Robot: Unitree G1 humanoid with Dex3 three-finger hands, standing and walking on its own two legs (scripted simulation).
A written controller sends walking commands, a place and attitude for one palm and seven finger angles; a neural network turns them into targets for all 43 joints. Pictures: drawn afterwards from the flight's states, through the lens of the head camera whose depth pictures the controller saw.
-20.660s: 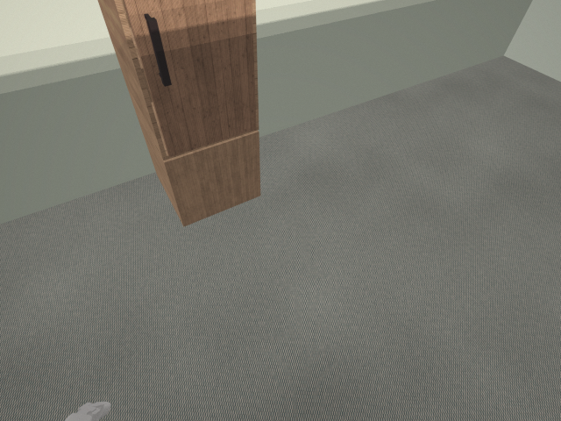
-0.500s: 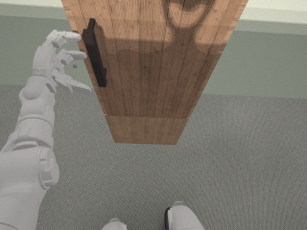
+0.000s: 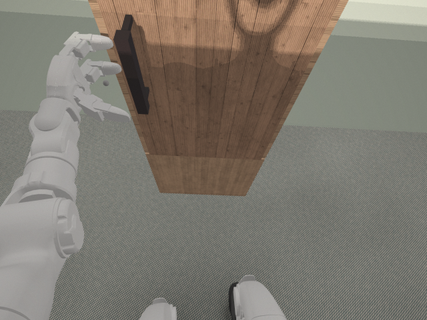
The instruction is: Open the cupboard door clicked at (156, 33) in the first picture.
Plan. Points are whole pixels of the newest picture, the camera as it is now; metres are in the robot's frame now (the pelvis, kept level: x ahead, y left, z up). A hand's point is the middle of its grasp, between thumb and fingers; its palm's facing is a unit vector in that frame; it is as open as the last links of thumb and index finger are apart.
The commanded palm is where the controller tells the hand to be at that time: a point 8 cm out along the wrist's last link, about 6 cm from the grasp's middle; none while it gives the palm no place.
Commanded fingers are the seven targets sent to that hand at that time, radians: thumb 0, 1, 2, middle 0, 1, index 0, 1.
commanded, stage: slide the fingers in behind the handle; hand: left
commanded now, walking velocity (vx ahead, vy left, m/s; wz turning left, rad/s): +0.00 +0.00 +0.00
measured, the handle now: (136, 70) +0.55 +0.10 +0.09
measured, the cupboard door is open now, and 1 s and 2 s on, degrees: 0 0 0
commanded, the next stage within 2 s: close the thumb around the handle in 1.38 s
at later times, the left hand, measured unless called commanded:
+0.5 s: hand (110, 87) +0.51 +0.14 +0.10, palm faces -0.08 -1.00 -0.02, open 14.6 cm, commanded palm +0.49 +0.15 +0.10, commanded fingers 0.00 -0.50 0.30 -0.30 -1.20 -0.30 -1.20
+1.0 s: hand (122, 94) +0.49 +0.12 +0.10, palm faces -0.02 -1.00 -0.03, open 15.6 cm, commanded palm +0.47 +0.11 +0.10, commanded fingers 0.00 -0.50 0.30 -0.30 -1.20 -0.30 -1.20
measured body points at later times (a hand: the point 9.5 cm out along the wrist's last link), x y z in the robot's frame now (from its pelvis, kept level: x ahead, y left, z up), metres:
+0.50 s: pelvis +0.01 +0.00 +0.00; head +0.13 +0.01 +0.44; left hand +0.51 +0.20 +0.10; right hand +0.04 -0.26 -0.12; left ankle -0.03 +0.12 -0.68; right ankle +0.05 -0.14 -0.68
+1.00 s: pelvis +0.01 -0.01 +0.00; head +0.12 +0.00 +0.44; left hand +0.48 +0.17 +0.10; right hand +0.07 -0.25 -0.13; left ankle -0.03 +0.12 -0.68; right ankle +0.05 -0.14 -0.68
